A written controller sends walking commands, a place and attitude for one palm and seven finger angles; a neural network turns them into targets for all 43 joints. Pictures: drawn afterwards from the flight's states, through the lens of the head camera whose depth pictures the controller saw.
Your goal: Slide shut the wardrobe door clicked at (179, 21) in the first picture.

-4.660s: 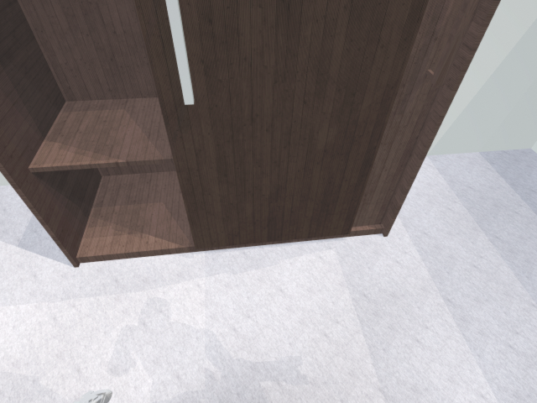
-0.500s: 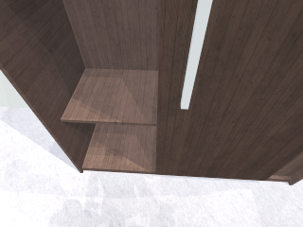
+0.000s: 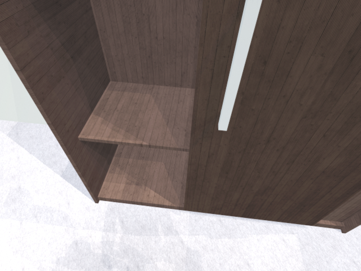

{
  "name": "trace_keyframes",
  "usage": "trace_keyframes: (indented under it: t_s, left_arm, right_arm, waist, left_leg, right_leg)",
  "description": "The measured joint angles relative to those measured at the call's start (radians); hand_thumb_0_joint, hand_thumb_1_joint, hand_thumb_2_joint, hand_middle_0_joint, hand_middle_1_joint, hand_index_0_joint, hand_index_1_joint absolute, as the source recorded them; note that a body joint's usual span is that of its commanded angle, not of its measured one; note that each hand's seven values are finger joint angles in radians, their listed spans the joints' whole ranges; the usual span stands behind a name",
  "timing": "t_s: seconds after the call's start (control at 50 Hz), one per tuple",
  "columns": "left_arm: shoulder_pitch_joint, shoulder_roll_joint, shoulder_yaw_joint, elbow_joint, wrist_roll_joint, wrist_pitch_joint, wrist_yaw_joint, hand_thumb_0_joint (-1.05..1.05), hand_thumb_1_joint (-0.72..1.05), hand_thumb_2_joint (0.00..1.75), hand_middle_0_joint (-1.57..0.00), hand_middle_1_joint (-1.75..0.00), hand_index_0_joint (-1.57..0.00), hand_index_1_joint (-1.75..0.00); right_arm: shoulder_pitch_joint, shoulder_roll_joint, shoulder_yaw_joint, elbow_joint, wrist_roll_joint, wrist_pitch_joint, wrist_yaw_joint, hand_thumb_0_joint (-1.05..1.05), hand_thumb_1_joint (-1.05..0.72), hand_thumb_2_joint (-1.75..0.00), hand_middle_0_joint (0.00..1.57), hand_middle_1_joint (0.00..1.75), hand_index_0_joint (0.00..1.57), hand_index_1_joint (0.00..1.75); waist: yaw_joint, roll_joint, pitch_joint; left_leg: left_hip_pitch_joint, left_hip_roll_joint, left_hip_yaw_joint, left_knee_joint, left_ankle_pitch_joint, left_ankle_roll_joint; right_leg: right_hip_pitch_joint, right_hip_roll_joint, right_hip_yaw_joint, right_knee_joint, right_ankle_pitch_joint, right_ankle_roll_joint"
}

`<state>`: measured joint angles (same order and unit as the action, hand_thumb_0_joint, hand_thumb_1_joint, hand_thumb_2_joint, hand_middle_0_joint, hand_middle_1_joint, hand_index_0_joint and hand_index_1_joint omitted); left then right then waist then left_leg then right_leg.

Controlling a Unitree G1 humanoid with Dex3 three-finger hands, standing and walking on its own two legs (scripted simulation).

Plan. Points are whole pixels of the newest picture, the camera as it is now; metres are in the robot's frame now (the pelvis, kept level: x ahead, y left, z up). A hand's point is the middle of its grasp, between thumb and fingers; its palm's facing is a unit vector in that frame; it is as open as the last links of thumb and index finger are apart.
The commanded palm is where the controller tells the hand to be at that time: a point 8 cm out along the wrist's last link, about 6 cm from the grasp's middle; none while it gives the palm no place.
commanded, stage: come to a stop and stand still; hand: right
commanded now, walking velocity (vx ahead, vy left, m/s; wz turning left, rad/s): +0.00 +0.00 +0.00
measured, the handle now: (234, 71) +0.52 -0.08 +0.19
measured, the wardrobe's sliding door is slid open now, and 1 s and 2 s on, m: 0.50 0.50 0.50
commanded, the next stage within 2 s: look again from close up in 0.54 s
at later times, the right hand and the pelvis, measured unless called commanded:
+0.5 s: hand out of the picture -0.04 -0.15 -0.17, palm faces +0.02 +0.99 -0.17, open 7.4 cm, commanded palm none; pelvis -0.02 +0.01 +0.00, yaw +0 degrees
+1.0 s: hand out of the picture -0.03 -0.14 -0.17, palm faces +0.04 +0.99 -0.15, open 7.4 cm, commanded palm none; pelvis -0.02 +0.02 +0.00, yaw +1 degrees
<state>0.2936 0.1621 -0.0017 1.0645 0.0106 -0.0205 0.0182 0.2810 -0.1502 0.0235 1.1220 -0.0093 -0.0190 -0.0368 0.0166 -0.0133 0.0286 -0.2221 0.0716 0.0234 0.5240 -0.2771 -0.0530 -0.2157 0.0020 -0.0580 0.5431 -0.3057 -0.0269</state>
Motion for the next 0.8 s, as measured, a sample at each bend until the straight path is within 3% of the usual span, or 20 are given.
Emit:
trace_keyframes:
  t_s: [0.3,0.8]
  left_arm:
    - [0.011,-0.003,0.003,0.014,-0.002,0.009,-0.009,0.00,0.92,0.90,-0.20,-0.30,-0.20,-0.30]
    - [0.040,-0.042,0.001,0.068,-0.004,0.008,-0.003,0.00,0.91,0.90,-0.20,-0.30,-0.20,-0.30]
  right_arm:
    - [0.046,0.002,-0.007,-0.029,-0.004,0.010,0.007,0.01,-0.90,-0.90,0.20,0.30,0.20,0.30]
    - [0.071,0.038,-0.017,-0.014,-0.002,0.004,0.006,0.01,-0.90,-0.90,0.20,0.30,0.20,0.30]
  waist:
    - [-0.012,0.008,-0.026]
    - [-0.013,0.017,-0.016]
  left_leg:
    - [-0.004,-0.004,-0.008,-0.011,0.031,0.010]
    - [-0.004,-0.020,0.000,-0.039,0.051,0.023]
  right_leg:
    - [0.010,-0.002,-0.007,-0.035,0.042,0.006]
    - [0.007,-0.017,0.001,-0.059,0.061,0.020]
